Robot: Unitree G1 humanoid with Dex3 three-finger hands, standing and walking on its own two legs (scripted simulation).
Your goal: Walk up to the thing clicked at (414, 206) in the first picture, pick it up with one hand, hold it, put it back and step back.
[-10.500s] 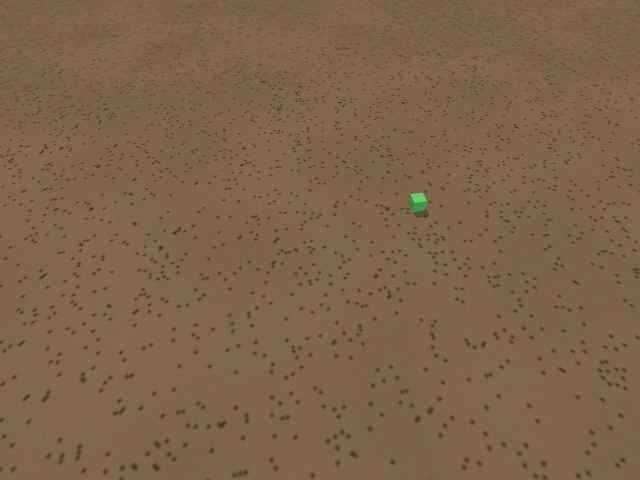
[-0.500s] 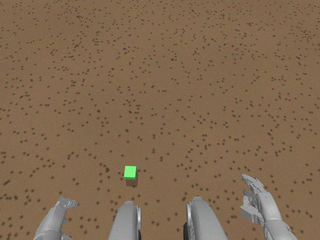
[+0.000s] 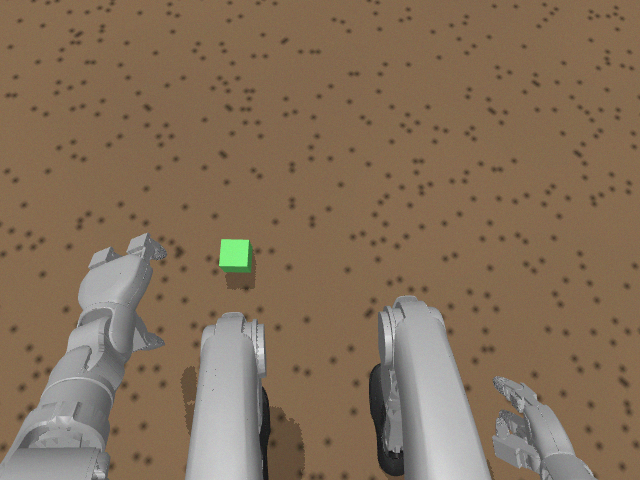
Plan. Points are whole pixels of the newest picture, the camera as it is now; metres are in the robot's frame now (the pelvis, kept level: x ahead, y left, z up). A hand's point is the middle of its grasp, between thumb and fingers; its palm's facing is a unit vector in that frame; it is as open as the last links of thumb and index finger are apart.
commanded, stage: rise first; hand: left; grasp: from above
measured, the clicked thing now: (236, 256) +0.48 +0.16 -0.41
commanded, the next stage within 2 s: approach in 1.52 s
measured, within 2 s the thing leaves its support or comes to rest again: neither
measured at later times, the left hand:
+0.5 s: hand (174, 277) +0.40 +0.23 -0.23, palm faces -0.49 -0.06 -0.87, open 14.0 cm
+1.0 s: hand (187, 268) +0.42 +0.22 -0.26, palm faces -0.47 +0.00 -0.88, open 14.1 cm
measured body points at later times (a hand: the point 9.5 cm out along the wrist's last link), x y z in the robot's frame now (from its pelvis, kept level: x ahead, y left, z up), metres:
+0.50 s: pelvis -0.01 +0.01 -0.07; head +0.19 +0.05 +0.33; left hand +0.42 +0.23 -0.18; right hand +0.06 -0.27 -0.19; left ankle +0.08 +0.14 -0.41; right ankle +0.10 -0.14 -0.41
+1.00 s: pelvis +0.00 +0.01 -0.09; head +0.22 +0.04 +0.31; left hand +0.44 +0.22 -0.21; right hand +0.06 -0.27 -0.21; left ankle +0.08 +0.14 -0.41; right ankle +0.10 -0.14 -0.41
